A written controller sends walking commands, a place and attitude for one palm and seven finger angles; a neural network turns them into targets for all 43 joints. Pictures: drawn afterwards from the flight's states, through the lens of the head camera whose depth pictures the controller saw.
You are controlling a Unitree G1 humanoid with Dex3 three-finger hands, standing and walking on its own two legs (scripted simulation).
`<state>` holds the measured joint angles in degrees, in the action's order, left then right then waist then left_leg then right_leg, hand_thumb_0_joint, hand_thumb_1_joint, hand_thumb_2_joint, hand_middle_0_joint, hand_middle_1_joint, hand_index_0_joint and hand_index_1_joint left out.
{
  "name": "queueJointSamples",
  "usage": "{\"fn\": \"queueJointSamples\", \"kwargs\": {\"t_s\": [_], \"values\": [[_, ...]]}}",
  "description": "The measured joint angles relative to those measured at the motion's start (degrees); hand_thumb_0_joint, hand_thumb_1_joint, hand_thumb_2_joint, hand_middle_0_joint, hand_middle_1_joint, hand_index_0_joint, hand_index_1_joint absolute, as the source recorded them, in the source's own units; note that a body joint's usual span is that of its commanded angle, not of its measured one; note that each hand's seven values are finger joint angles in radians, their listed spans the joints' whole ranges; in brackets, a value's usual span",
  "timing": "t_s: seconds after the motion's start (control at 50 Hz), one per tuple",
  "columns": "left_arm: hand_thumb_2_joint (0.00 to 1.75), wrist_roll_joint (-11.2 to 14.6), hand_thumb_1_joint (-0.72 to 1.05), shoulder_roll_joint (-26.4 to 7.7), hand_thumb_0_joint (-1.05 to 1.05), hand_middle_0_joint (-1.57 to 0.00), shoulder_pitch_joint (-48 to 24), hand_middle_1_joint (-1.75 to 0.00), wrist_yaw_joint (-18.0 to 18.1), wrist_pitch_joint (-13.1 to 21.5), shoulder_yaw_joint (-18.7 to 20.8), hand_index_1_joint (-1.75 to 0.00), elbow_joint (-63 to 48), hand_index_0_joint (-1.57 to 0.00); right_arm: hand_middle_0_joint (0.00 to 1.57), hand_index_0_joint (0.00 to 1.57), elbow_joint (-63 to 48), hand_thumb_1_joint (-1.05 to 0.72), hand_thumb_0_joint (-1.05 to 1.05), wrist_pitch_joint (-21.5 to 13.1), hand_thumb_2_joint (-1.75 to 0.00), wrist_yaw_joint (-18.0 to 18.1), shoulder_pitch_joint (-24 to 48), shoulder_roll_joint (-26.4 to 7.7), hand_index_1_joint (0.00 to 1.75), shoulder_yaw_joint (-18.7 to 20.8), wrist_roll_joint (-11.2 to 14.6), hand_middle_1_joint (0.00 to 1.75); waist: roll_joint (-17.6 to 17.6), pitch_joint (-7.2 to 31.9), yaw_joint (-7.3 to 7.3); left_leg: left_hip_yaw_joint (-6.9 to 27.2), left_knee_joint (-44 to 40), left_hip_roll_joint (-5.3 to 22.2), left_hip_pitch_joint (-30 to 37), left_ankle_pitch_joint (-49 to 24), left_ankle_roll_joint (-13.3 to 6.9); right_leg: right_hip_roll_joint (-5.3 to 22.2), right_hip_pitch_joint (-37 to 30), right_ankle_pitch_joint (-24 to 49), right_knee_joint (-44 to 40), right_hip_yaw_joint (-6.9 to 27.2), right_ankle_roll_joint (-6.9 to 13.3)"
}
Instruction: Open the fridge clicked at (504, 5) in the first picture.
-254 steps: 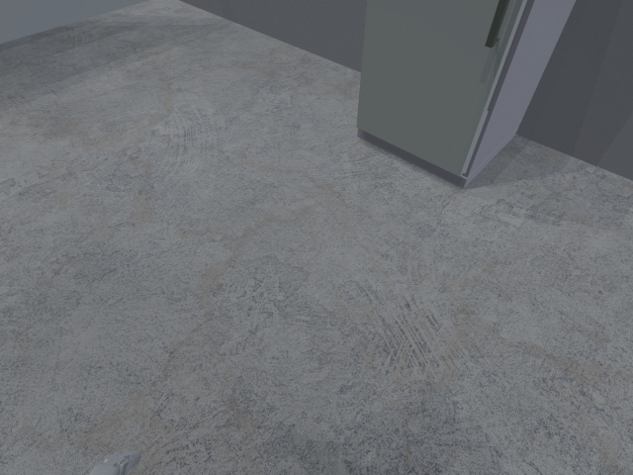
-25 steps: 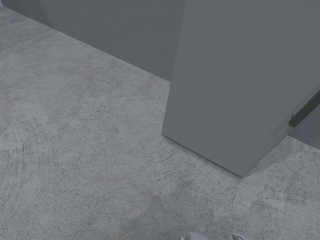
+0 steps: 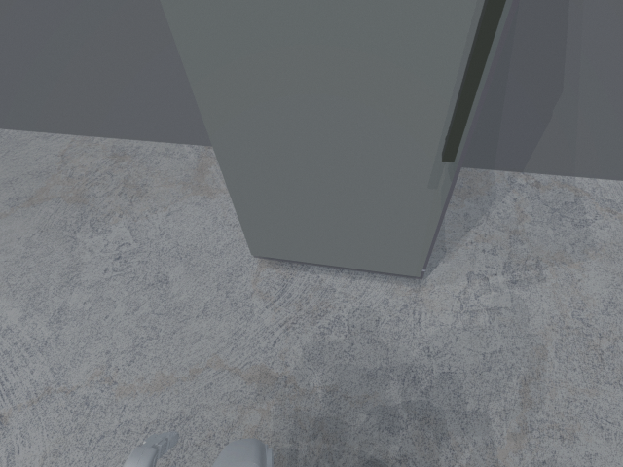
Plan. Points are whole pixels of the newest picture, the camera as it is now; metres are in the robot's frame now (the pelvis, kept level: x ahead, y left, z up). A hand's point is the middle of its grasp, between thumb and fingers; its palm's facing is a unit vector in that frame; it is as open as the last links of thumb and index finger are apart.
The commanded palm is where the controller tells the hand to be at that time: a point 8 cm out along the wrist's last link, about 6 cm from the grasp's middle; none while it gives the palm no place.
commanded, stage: turn to face it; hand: right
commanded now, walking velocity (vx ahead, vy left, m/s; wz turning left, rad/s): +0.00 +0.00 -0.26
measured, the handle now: (479, 43) +0.72 -0.26 +0.14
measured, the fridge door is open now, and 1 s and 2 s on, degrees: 0 0 0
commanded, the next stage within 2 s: take the last steps up to it in 0.22 s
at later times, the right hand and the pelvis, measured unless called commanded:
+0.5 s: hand out of the picture +0.04 -0.15 -0.15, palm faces +0.16 +0.96 -0.25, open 7.4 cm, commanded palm none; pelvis -0.01 +0.05 +0.00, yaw -8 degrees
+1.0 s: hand out of the picture -0.05 -0.21 -0.18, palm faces +0.27 +0.95 -0.14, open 7.4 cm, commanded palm none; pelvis +0.07 -0.06 +0.00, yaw -10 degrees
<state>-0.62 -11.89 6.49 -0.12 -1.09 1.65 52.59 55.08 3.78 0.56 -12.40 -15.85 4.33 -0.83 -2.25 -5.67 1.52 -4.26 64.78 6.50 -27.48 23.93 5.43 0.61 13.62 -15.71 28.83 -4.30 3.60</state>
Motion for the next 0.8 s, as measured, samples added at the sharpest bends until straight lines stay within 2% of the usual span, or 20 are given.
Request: {"fn": "queueJointSamples", "kwargs": {"t_s": [0.08,0.18,0.28,0.34,0.38,0.42,0.46,0.5,0.58,0.7,0.8], "values": [[0.9,0.07,0.91,0.87,0.0,-0.2,1.46,-0.3,0.22,0.17,-0.28,-0.3,0.8,-0.21,0.2,0.2,-0.7,-0.91,0.0,-0.44,-0.9,0.11,1.44,0.45,0.3,-0.3,0.06,0.3,0.15,0.84,-0.55,2.13,-1.79,-0.4,0.33,-2.5,0.63,-1.22,-1.66,2.0,-3.52,1.04,0.33],[0.9,-0.23,0.91,1.78,0.0,-0.2,3.72,-0.3,0.32,0.06,-0.23,-0.3,1.88,-0.21,0.2,0.2,-0.95,-0.9,0.0,-0.26,-0.9,0.48,3.48,1.52,0.3,-0.7,0.23,0.3,0.62,1.45,-1.96,2.82,-9.02,-1.32,3.43,-0.62,0.65,-2.28,-2.11,2.85,-4.45,2.44,0.25],[0.9,-0.55,0.91,1.63,0.0,-0.2,5.69,-0.3,0.35,-0.57,0.2,-0.3,3.46,-0.21,0.2,0.2,-1.36,-0.9,0.0,-0.76,-0.9,0.67,5.22,3.34,0.3,-1.45,0.56,0.3,2.13,1.53,-3.49,2.51,-20.34,-3.17,8.28,0.66,-0.52,-2.74,-0.97,2.8,-3.01,3.85,-0.6],[0.9,-0.32,0.91,1.21,0.0,-0.2,6.87,-0.3,0.27,-0.91,0.57,-0.3,4.59,-0.21,0.2,0.2,-1.71,-0.9,0.0,-1.84,-0.9,0.74,5.31,4.34,0.3,-1.92,0.72,0.3,2.81,1.99,-3.71,1.91,-31.0,-4.06,12.89,-5.76,-1.36,-3.24,0.57,2.19,-0.84,4.46,-1.63],[0.9,0.1,0.91,0.51,0.0,-0.2,7.24,-0.3,0.19,-1.16,0.89,-0.3,5.62,-0.21,0.2,0.2,-1.21,-0.9,0.0,-3.02,-0.9,0.93,4.91,5.37,0.3,-2.26,0.39,0.3,4.23,2.06,-3.59,0.99,-34.67,-4.79,14.84,-7.05,-4.44,-2.86,2.15,-1.15,3.07,5.15,-2.76],[0.9,-0.09,0.91,0.04,0.0,-0.2,7.94,-0.3,0.0,-1.98,1.36,-0.3,6.1,-0.2,0.2,0.2,-1.0,-0.9,0.0,-3.44,-0.9,0.63,3.59,6.23,0.3,-2.83,0.08,0.3,4.9,2.74,-3.68,0.06,-34.95,-4.61,15.36,-6.93,-6.25,-3.01,5.18,-8.5,11.69,5.51,-3.64],[0.9,-0.54,0.91,-0.36,0.0,-0.2,8.58,-0.3,-0.52,-2.48,1.77,-0.3,6.63,-0.2,0.2,0.2,-0.63,-0.9,0.0,-3.76,-0.9,0.53,1.73,6.82,0.3,-2.83,0.01,0.3,4.65,3.55,-3.22,-0.42,-36.98,-4.02,16.68,-7.65,-6.7,-2.55,8.34,-9.18,21.15,4.86,-4.07],[0.9,-0.83,0.91,-0.89,0.0,-0.2,8.94,-0.29,-1.05,-2.37,2.17,-0.3,7.05,-0.2,0.2,0.2,0.22,-0.9,0.0,-4.36,-0.9,0.36,-0.29,7.25,0.3,-2.82,0.05,0.3,4.59,4.02,-2.89,-0.88,-39.47,-3.68,18.2,-8.78,-6.55,-1.17,10.74,-6.01,27.75,4.41,-4.61],[0.9,-1.0,0.91,-1.69,0.0,-0.2,9.65,-0.29,-1.53,-1.79,2.69,-0.3,7.58,-0.2,0.2,0.2,2.18,-0.91,0.0,-5.61,-0.9,0.37,-4.32,7.24,0.3,-2.48,-0.02,0.3,4.72,4.45,-2.29,-2.54,-42.98,-3.28,20.92,-9.83,-6.33,1.87,13.13,-0.38,31.71,4.52,-5.8],[0.9,-0.89,0.92,-1.98,0.0,-0.19,8.29,-0.29,-1.83,-1.71,2.5,-0.3,8.21,-0.2,0.2,0.2,5.6,-0.91,0.0,-6.58,-0.9,0.14,-10.5,7.29,0.3,-2.47,-0.61,0.3,4.18,4.53,-0.17,-4.38,-45.22,-2.32,23.79,-9.36,-5.12,4.66,13.01,1.21,24.86,2.99,-6.32],[0.9,-0.5,0.92,-0.89,0.0,-0.19,4.67,-0.29,-2.14,-0.7,1.67,-0.3,7.22,-0.2,0.2,0.2,8.87,-0.91,0.0,-6.26,-0.9,-0.02,-14.53,7.17,0.3,-2.47,-1.01,0.3,2.66,3.97,2.01,-4.75,-44.44,-0.94,24.93,-7.48,-2.94,4.47,9.71,-0.88,12.71,0.06,-5.17]]}}
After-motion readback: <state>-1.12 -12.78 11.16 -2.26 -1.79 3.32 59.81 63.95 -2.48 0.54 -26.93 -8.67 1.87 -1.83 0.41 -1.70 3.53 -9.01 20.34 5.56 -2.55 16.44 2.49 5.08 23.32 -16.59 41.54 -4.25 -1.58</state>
